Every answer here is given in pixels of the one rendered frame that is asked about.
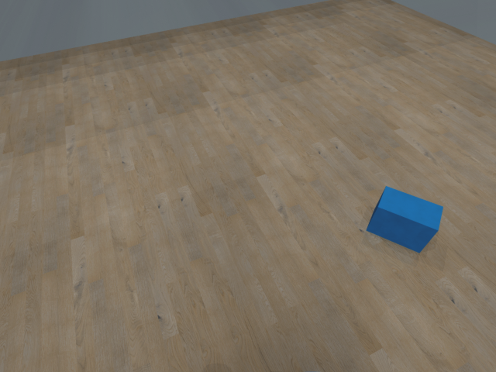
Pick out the carton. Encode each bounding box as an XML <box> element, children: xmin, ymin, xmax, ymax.
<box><xmin>367</xmin><ymin>186</ymin><xmax>443</xmax><ymax>253</ymax></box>

